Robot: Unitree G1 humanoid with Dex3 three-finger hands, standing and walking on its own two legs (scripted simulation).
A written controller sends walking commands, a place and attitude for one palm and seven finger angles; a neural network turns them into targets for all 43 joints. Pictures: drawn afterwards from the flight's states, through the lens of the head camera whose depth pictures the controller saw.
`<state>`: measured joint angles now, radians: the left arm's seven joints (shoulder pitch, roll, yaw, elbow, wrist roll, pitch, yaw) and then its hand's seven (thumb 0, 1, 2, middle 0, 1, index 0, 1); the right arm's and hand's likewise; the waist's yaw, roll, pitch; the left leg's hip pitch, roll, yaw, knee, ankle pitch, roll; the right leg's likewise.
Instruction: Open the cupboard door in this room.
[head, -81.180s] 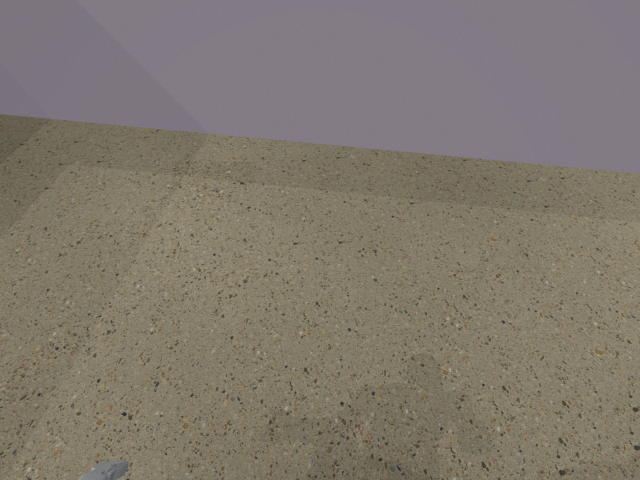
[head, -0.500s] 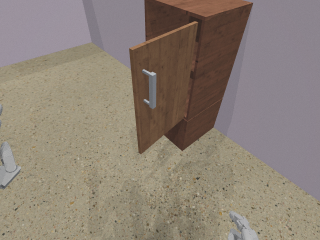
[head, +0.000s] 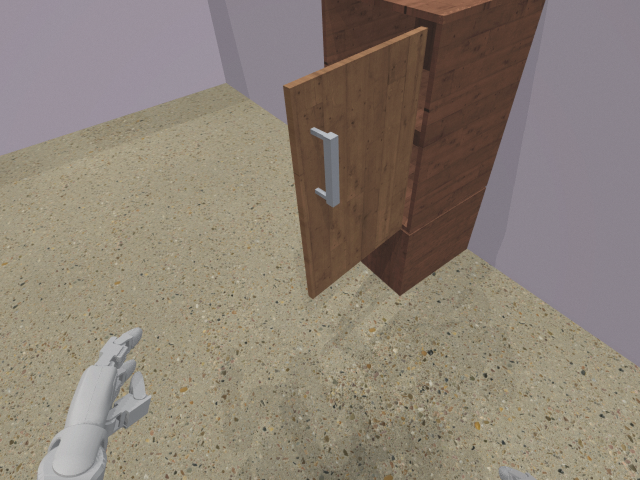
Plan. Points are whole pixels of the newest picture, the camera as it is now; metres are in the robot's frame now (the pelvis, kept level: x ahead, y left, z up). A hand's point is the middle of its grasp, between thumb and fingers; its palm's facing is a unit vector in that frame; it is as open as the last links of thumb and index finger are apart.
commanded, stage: let the arm hang, fingers relaxed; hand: left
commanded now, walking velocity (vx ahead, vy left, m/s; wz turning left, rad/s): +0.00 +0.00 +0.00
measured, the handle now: (324, 168) +0.67 +0.02 +0.03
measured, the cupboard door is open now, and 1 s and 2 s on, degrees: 97 97 97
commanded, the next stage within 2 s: look to check the result in 0.96 s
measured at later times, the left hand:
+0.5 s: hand out of the picture -0.01 +0.21 -0.15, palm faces +0.01 -0.96 -0.29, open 7.3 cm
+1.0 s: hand out of the picture +0.08 +0.21 -0.14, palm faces -0.02 -0.97 -0.25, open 7.4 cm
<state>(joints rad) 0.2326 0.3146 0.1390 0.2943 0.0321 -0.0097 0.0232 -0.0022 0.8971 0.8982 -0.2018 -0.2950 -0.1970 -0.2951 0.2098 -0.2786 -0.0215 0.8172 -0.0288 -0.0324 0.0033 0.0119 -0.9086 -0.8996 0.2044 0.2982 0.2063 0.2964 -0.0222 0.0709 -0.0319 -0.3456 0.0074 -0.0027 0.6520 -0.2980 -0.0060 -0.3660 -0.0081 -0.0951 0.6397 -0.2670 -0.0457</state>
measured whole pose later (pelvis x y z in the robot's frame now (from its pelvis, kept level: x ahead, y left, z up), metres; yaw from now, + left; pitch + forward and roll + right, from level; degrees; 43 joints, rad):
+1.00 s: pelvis +0.01 +0.01 +0.02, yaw -2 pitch -2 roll +0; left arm 0.15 0.21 0.02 1.13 0.01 -0.01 0.01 0.00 0.90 0.90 -0.21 -0.30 -0.20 -0.30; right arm 0.21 -0.22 -0.01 1.12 -0.03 0.00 -0.02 0.01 -0.91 -0.90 0.20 0.30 0.20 0.30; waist -0.01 0.02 0.05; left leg -0.16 0.00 0.03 0.37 -0.18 0.01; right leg -0.20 0.00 -0.06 0.38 -0.15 -0.03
